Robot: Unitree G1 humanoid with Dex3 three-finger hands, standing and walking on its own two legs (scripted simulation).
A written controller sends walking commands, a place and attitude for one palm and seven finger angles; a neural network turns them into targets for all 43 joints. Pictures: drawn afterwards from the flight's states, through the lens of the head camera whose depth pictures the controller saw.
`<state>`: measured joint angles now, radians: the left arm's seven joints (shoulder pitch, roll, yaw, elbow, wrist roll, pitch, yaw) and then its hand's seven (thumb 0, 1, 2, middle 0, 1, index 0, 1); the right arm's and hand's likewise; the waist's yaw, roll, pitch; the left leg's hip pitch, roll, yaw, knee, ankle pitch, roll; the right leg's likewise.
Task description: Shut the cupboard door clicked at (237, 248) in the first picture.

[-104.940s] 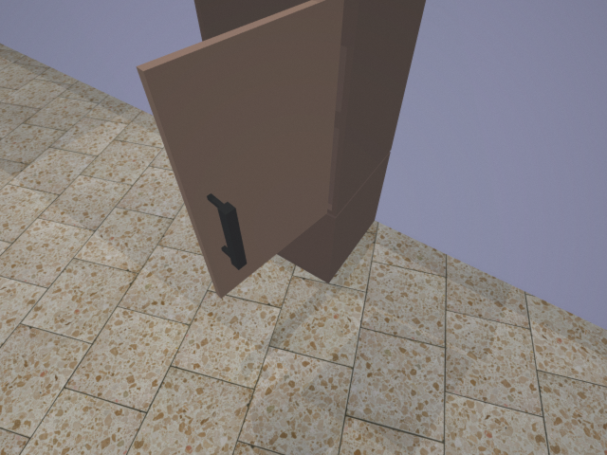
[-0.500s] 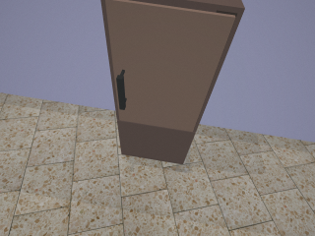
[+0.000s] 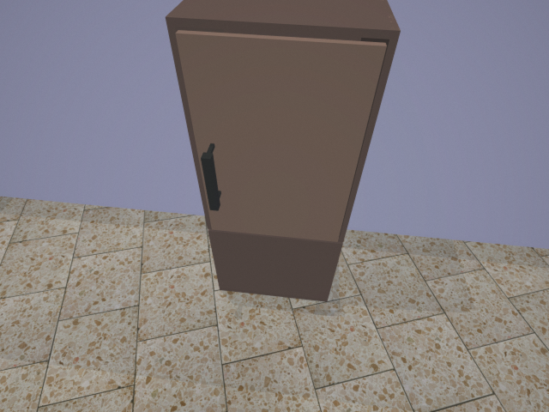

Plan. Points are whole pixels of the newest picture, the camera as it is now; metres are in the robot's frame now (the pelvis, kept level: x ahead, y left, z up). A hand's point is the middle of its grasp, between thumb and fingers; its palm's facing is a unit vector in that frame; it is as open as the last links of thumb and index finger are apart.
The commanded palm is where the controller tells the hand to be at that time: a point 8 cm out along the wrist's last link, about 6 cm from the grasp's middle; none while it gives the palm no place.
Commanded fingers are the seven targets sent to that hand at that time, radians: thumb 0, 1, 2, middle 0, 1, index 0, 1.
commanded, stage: let the arm hang, fingers relaxed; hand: left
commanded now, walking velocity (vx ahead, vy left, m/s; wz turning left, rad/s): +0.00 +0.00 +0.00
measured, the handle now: (213, 177) +0.68 +0.19 -0.10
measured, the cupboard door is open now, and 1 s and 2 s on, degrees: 0 0 0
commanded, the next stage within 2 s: look to check the result in 0.20 s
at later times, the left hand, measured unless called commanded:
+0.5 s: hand out of the picture -0.04 +0.15 -0.18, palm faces +0.04 -0.98 -0.18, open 7.4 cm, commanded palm none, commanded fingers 0.00 0.90 0.90 -0.20 -0.30 -0.20 -0.30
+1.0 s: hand out of the picture -0.01 +0.14 -0.18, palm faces +0.03 -0.98 -0.17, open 7.4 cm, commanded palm none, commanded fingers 0.00 0.90 0.90 -0.20 -0.30 -0.20 -0.30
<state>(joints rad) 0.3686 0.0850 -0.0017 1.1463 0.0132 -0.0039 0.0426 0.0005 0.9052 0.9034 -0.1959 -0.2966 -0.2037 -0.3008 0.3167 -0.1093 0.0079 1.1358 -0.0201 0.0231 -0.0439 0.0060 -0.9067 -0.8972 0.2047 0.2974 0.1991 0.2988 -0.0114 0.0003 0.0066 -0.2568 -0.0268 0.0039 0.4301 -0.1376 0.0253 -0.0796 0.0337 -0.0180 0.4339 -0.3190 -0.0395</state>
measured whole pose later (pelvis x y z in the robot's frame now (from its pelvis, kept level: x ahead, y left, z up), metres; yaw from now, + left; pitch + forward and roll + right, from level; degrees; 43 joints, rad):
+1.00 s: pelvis +0.02 -0.02 +0.00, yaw -1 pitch -2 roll +1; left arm 0.34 0.11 0.01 1.14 0.01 -0.01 0.05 0.00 0.90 0.90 -0.20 -0.30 -0.20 -0.30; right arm 0.28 -0.13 0.01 1.13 -0.02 0.01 -0.05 0.00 -0.91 -0.90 0.20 0.30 0.20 0.30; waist -0.01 -0.01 0.04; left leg -0.22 -0.01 0.01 0.42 -0.17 0.00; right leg -0.03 0.05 -0.01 0.38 -0.33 -0.06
